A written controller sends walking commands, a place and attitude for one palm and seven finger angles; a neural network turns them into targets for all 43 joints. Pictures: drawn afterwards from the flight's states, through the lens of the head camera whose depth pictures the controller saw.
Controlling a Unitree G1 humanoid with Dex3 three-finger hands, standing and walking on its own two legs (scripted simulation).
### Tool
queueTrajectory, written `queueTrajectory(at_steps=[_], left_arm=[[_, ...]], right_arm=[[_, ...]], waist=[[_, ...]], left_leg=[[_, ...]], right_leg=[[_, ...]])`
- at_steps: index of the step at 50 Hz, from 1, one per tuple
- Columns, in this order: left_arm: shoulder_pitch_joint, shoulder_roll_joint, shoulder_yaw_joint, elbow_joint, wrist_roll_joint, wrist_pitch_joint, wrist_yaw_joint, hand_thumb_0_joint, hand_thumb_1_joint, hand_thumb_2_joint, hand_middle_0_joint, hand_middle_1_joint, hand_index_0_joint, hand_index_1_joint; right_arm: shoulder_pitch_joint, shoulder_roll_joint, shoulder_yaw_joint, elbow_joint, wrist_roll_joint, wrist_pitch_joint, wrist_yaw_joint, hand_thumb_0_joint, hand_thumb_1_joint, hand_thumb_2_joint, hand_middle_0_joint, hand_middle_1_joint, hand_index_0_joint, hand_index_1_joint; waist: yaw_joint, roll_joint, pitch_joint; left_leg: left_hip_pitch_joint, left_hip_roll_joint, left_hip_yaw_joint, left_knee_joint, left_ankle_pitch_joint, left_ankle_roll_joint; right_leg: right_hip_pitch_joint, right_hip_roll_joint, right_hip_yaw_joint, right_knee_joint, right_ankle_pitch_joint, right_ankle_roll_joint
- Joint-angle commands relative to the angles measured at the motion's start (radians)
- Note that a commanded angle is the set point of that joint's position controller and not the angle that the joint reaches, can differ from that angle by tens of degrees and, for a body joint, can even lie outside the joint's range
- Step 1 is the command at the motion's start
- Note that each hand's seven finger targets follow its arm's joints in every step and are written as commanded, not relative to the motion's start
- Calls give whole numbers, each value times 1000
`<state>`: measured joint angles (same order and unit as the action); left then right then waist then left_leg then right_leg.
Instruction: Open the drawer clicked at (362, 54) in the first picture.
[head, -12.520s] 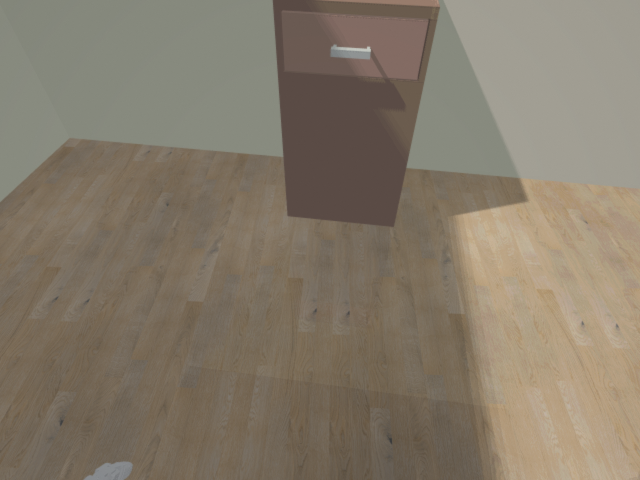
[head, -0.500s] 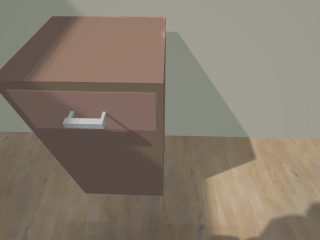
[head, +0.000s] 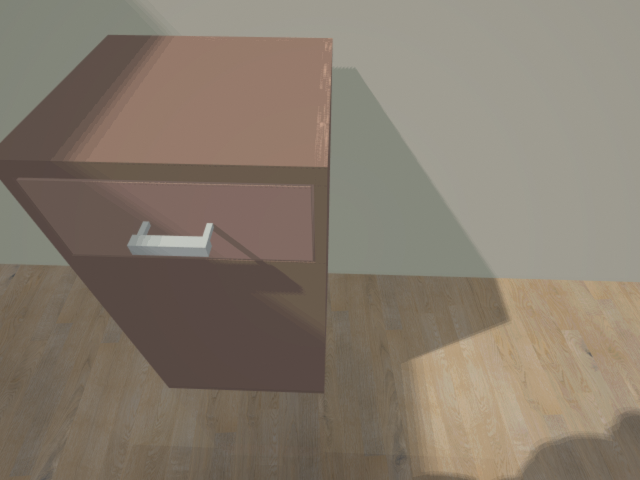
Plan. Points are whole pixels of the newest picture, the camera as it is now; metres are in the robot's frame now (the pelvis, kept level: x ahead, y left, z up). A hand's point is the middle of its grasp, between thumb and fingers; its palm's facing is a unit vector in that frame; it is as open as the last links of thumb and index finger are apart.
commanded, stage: shuffle to correct the standing spot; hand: left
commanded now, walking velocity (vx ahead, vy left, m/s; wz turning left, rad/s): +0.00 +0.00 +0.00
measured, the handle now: (173, 236) +0.46 +0.27 +0.00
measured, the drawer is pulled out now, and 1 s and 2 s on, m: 0.00 0.00 0.00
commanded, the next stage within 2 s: come to a stop and stand still in 0.20 s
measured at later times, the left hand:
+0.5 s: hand out of the picture -0.04 +0.22 -0.19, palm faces +0.08 -0.97 -0.21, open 7.3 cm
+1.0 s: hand out of the picture +0.00 +0.18 -0.18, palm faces +0.07 -0.97 -0.21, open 7.3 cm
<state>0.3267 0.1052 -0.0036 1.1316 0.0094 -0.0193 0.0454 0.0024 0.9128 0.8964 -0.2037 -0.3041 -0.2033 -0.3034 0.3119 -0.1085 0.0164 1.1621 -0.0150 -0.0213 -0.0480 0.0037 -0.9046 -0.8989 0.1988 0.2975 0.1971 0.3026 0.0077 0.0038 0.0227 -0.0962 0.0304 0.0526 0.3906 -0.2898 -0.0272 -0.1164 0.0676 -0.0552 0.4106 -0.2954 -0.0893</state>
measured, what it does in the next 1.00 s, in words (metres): stands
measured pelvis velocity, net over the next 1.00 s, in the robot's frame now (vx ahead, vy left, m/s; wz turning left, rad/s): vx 0.01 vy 0.02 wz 0.02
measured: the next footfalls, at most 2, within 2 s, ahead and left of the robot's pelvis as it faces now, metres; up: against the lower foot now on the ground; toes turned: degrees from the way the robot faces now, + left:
none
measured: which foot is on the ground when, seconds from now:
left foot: down 0.00-1.00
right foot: down 0.00-1.00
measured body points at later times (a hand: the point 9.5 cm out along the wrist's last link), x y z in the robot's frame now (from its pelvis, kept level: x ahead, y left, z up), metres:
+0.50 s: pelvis -0.04 +0.04 -0.01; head -0.03 +0.05 +0.44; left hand -0.04 +0.27 -0.17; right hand -0.02 -0.19 -0.16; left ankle -0.05 +0.18 -0.74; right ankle -0.05 -0.05 -0.74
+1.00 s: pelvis +0.01 +0.02 -0.01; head +0.03 +0.00 +0.44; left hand -0.01 +0.23 -0.16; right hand +0.01 -0.21 -0.18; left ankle -0.04 +0.16 -0.73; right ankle -0.07 -0.05 -0.74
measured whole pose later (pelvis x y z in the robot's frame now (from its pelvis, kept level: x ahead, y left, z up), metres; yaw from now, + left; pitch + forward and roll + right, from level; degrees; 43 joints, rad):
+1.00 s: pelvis +0.01 +0.02 -0.01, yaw +1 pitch +2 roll +0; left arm 0.35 0.11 0.01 1.04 0.03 -0.03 0.05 0.01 0.92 0.90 -0.20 -0.30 -0.20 -0.30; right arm 0.33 -0.16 -0.02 1.04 -0.02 0.01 -0.04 0.01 -0.90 -0.90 0.20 0.30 0.20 0.30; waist 0.00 0.03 0.00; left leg -0.29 0.05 0.01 0.70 -0.40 0.01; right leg -0.16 0.05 -0.07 0.54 -0.41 -0.07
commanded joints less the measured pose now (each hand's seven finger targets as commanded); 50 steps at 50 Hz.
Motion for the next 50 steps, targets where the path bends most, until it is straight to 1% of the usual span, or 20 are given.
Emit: queueTrajectory(at_steps=[1, 6, 11, 14, 16, 20, 22, 24, 25, 27, 30, 35, 38, 39, 40, 43, 44, 46, 48, 50], left_arm=[[88, 91, 11, -17, -4, -15, 3, 0, 900, 900, -200, -300, -200, -300], [78, 127, 29, -43, -3, -7, 14, 0, 900, 900, -200, -300, -200, -300], [67, 166, 57, -64, 5, 5, 20, 0, 900, 900, -200, -300, -200, -300], [75, 185, 70, -67, 14, 12, 24, 0, 900, 900, -200, -300, -200, -300], [55, 185, 77, -86, 21, 18, 25, 0, 900, 900, -200, -300, -200, -300], [-58, 179, 66, -124, 24, 17, 7, 0, 900, 900, -200, -300, -200, -300], [-51, 149, 56, -121, 12, 19, -3, 0, 900, 900, -200, -300, -200, -300], [2, 84, 44, -114, 10, 23, -14, 0, 900, 900, -200, -300, -200, -300], [-1, 67, 42, -121, 14, 20, -20, 0, 900, 900, -200, -300, -200, -300], [-10, 69, 41, -103, 24, 29, -28, 0, 900, 900, -200, -300, -200, -300], [0, 61, 43, -104, 23, 24, -39, 0, 900, 900, -200, -300, -200, -300], [49, 47, 38, -81, 9, 0, -34, 0, 900, 900, -200, -300, -200, -300], [125, 136, 45, -34, 5, -16, -19, 0, 900, 900, -200, -300, -200, -300], [55, 262, 24, -119, 17, -8, -16, 0, 900, 900, -200, -300, -200, -300], [14, 162, 38, -118, 10, -1, -8, 0, 900, 900, -200, -300, -200, -300], [71, 134, 33, -113, 11, -24, -2, 0, 900, 900, -200, -300, -200, -300], [105, 144, 27, -104, 9, -30, 3, 0, 900, 900, -200, -300, -200, -300], [155, 156, 43, -93, 12, -30, 14, 0, 900, 900, -200, -300, -200, -300], [200, 165, 45, -95, 19, -23, 23, 0, 900, 900, -200, -300, -200, -300], [190, 164, 36, -109, 22, -18, 26, 0, 900, 900, -200, -300, -200, -300]], right_arm=[[91, -64, -6, -6, 3, -6, -7, 0, -900, -900, 200, 300, 200, 300], [83, -76, -17, -38, 7, 9, -7, 0, -900, -900, 200, 300, 200, 300], [66, -92, -41, -79, 3, 35, -2, 0, -900, -900, 200, 300, 200, 300], [28, -90, -54, -110, 1, 51, 2, 0, -900, -900, 200, 300, 200, 300], [-19, -95, -62, -132, 1, 56, 8, 0, -900, -900, 200, 300, 200, 300], [75, -37, -53, -101, 7, 35, 26, 0, -900, -900, 200, 300, 200, 300], [117, -62, -45, -69, -1, 14, 23, 0, -900, -900, 200, 300, 200, 300], [112, -136, -55, -79, -17, 4, 17, 0, -900, -900, 200, 300, 200, 300], [95, -173, -59, -95, -22, 9, 17, 0, -900, -900, 200, 300, 200, 300], [38, -168, -59, -108, -21, 6, 15, 0, -900, -900, 200, 300, 200, 300], [43, -156, -52, -113, -24, 0, 10, 0, -900, -900, 200, 300, 200, 300], [90, -135, -50, -84, -16, -1, 2, 0, -900, -900, 200, 300, 200, 300], [78, -52, -29, -86, 1, -12, 6, 0, -900, -900, 200, 300, 200, 300], [28, -155, -46, -172, -6, 8, 19, 0, -900, -900, 200, 300, 200, 300], [48, -139, -46, -177, -20, 3, 10, 0, -900, -900, 200, 300, 200, 300], [85, -89, -34, -165, -11, -7, 1, 0, -900, -900, 200, 300, 200, 300], [85, -81, -24, -168, -9, -5, 3, 0, -900, -900, 200, 300, 200, 300], [44, -101, -38, -191, 0, -2, -4, 0, -900, -900, 200, 300, 200, 300], [-18, -102, -43, -209, 6, 5, -8, 0, -900, -900, 200, 300, 200, 300], [-48, -87, -39, -217, 6, 12, 0, 0, -900, -900, 200, 300, 200, 300]], waist=[[1, 0, 73], [9, -2, 28], [16, -70, 1], [36, -136, 22], [47, -141, 49], [-26, -132, 32], [-34, -27, 35], [-15, 181, 63], [-11, 173, 93], [-4, 206, 135], [-6, 133, 141], [5, 74, 35], [10, -138, -20], [-36, -77, 86], [-39, 1, -27], [-18, -84, -74], [-13, -184, -84], [14, -224, -71], [41, -181, -53], [33, -125, -17]], left_leg=[[-51, 74, -62, -40, 225, 45], [-81, 67, -47, 2, 269, 33], [-144, 36, -12, 113, 184, 17], [-258, 2, -11, 282, -128, 5], [-299, 10, -73, 442, -209, 11], [-82, -5, -26, 177, -23, 22], [41, 11, -45, 13, 64, 30], [-121, 196, -289, -164, -196, 107], [-229, 246, -357, -219, -313, 145], [-294, 253, -371, -283, -405, 169], [-257, 246, -332, -250, -259, 186], [-144, 160, -192, -53, 124, 130], [-246, 23, -9, 101, 27, 39], [-151, 8, -85, 98, 14, 29], [-146, 47, -66, 152, 8, 38], [-207, 28, -48, 210, 138, 43], [-239, 18, -28, 219, 85, 44], [-342, -2, -16, 294, -65, 46], [-401, -6, -16, 367, -141, 48], [-388, -11, 4, 353, -133, 51]], right_leg=[[-26, -168, 142, -67, 361, 38], [9, -217, 171, -5, 557, 38], [14, -291, 230, 24, 624, -11], [21, -404, 329, -24, 677, -114], [-53, -434, 349, -65, 587, -174], [-233, -291, 201, -69, 119, -67], [-317, -186, 146, -16, -141, 1], [-262, -79, 37, 154, -176, 48], [-234, -58, 5, 217, -176, 49], [-223, -76, 10, 347, -160, 45], [-262, -91, 29, 398, -175, 45], [-98, -88, 17, 12, 6, 71], [77, -266, 187, -46, 401, 26], [-145, -191, 173, -61, 6, 22], [-183, -192, 153, -22, -138, 22], [-25, -213, 176, -2, 459, 11], [56, -220, 173, 37, 742, 26], [183, -261, 170, 101, 1181, 35], [228, -293, 192, 105, 1300, 24], [196, -286, 190, 97, 1238, 3]])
